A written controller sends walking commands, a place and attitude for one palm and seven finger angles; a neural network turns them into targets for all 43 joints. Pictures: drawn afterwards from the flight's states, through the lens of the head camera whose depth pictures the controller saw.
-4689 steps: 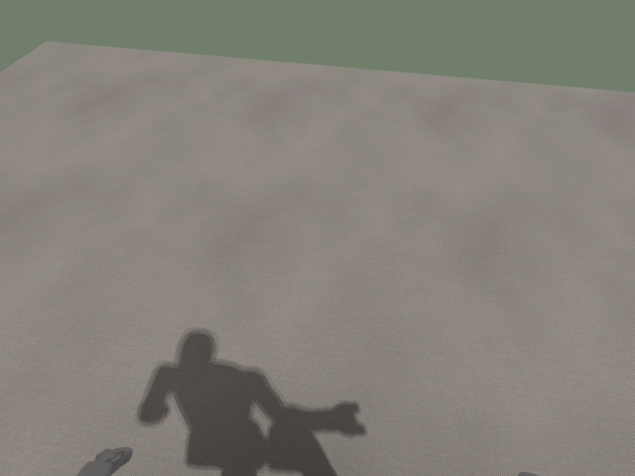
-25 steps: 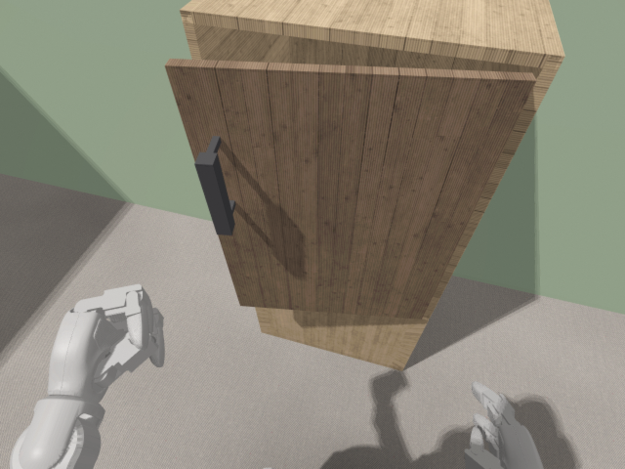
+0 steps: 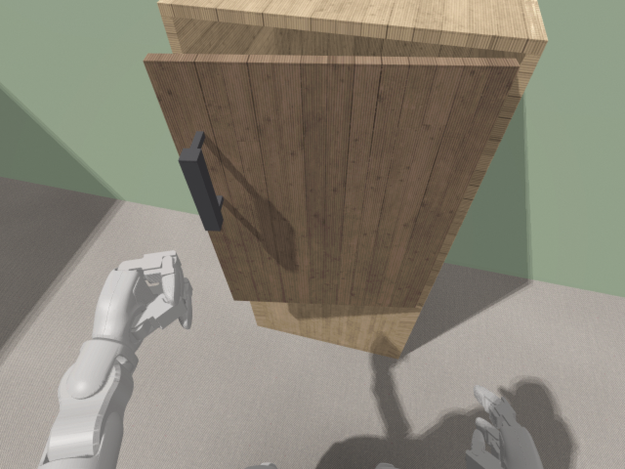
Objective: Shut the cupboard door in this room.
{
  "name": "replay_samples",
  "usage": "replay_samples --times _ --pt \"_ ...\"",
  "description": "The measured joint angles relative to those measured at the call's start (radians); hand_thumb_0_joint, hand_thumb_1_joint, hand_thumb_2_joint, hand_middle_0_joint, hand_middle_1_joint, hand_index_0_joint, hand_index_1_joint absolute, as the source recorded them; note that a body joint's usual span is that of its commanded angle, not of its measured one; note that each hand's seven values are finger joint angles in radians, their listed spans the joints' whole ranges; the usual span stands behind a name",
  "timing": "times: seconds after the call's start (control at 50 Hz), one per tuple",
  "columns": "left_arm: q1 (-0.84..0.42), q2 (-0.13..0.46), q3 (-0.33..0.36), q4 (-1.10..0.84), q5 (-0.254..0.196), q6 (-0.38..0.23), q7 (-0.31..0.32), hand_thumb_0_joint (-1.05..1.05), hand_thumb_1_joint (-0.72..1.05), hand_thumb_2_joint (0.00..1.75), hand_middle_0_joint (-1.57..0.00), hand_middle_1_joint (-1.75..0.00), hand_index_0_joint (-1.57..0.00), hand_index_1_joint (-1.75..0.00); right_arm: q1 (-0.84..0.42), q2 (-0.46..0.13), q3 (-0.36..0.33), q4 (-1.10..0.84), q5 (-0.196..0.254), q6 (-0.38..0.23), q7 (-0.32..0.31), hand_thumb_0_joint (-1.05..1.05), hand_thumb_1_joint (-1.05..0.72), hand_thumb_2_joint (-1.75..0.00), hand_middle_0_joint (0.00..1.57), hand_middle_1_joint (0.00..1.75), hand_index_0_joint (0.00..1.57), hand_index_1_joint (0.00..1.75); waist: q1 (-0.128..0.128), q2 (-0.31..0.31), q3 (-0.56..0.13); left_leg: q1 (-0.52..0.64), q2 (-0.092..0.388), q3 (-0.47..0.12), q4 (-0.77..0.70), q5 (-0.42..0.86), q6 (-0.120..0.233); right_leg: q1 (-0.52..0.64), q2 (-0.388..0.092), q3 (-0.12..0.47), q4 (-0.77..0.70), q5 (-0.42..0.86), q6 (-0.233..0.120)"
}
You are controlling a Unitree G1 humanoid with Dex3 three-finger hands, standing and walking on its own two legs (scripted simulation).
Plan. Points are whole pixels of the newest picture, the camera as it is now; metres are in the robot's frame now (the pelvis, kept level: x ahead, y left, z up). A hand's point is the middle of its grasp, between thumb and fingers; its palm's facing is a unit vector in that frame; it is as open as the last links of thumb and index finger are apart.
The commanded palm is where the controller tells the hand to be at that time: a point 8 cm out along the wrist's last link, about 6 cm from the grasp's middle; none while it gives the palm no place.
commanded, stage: bring the fist close to the handle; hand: left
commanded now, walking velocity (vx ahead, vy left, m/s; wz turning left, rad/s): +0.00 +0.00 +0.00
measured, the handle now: (206, 182) +0.48 +0.19 +0.08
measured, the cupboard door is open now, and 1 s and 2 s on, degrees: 11 11 0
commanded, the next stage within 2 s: push the door shut along its arc in 0.98 s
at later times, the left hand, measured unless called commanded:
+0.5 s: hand (209, 243) +0.36 +0.15 +0.09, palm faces -0.02 -1.00 -0.02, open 3.1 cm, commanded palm +0.34 +0.21 +0.09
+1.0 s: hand (216, 236) +0.38 +0.15 +0.08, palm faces +0.00 -1.00 -0.01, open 3.1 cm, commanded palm +0.36 +0.20 +0.09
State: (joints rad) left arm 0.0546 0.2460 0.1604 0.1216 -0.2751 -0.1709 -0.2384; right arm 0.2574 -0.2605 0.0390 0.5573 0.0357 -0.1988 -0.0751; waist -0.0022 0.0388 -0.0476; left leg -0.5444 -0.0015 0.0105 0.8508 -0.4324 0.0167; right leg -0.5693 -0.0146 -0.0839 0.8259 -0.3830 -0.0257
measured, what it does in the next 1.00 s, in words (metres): stands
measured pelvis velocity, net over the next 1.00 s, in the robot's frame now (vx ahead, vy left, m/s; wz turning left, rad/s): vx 0.00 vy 0.00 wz -0.03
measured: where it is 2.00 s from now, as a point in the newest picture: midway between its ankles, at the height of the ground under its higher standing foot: outside the picture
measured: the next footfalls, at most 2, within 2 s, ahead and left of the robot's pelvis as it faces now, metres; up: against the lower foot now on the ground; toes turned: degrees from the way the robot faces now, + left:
none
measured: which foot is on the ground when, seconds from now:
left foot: down 0.00-1.00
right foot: down 0.00-1.00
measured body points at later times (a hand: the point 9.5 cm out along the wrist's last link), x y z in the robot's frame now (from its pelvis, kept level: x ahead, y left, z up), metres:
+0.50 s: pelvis +0.00 +0.00 +0.00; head +0.05 -0.01 +0.45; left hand +0.36 +0.21 +0.10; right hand +0.15 -0.24 -0.10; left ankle +0.00 +0.11 -0.70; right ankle +0.02 -0.10 -0.70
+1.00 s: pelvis +0.00 +0.00 +0.01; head +0.05 -0.02 +0.45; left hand +0.37 +0.20 +0.09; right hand +0.10 -0.26 -0.11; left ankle +0.00 +0.11 -0.70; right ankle +0.02 -0.10 -0.70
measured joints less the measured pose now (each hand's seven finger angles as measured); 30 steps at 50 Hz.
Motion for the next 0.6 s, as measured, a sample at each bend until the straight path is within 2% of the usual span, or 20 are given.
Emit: replay_samples --times 0.12,0.24,0.3,0.44,0.6 --pt "-0.077 -0.015 0.022 0.042 0.011 -0.060 0.046 0.02 0.90 0.90 -1.30 -1.49 -1.30 -1.50 0.017 0.002 -0.008 0.019 -0.002 0.007 0.016 0.01 -0.90 -0.90 0.21 0.30 0.20 0.30 0.000 -0.006 -0.010 0.008 -0.002 0.006 -0.013 0.001 0.002 0.004 -0.002 0.007 -0.007 0.000 0.002" --pt "-0.128 -0.031 -0.022 0.124 0.036 -0.017 0.037 0.02 0.90 0.90 -1.30 -1.50 -1.30 -1.50 0.017 -0.003 -0.011 0.023 0.001 0.032 0.023 0.01 -0.90 -0.90 0.21 0.30 0.20 0.30 -0.002 0.003 -0.009 0.010 -0.007 0.012 -0.025 0.005 0.007 0.004 -0.006 0.012 -0.016 0.003 0.008" --pt "-0.156 -0.038 -0.027 0.150 0.047 -0.014 0.059 0.02 0.90 0.90 -1.30 -1.50 -1.30 -1.50 0.009 0.002 -0.012 0.025 -0.002 0.040 0.021 0.01 -0.90 -0.90 0.21 0.30 0.20 0.30 -0.006 -0.003 0.000 0.013 -0.008 0.017 -0.032 0.008 0.008 0.003 -0.006 0.017 -0.019 0.007 0.008" --pt "-0.258 -0.043 -0.016 0.207 0.069 -0.087 0.110 0.02 0.90 0.90 -1.30 -1.50 -1.30 -1.50 0.003 0.013 -0.014 0.047 -0.007 0.049 0.032 0.01 -0.90 -0.90 0.21 0.30 0.20 0.30 -0.006 -0.009 -0.007 0.007 -0.006 0.016 -0.030 0.008 0.006 -0.002 -0.004 0.017 -0.019 0.008 0.007" --pt "-0.383 -0.044 -0.029 0.378 0.080 -0.035 0.108 0.02 0.90 0.90 -1.30 -1.50 -1.30 -1.50 0.008 0.008 -0.015 0.049 -0.002 0.087 0.034 0.01 -0.90 -0.90 0.21 0.30 0.20 0.30 -0.019 -0.004 -0.006 -0.001 -0.007 0.019 -0.042 0.020 0.007 -0.013 -0.005 0.020 -0.028 0.019 0.007"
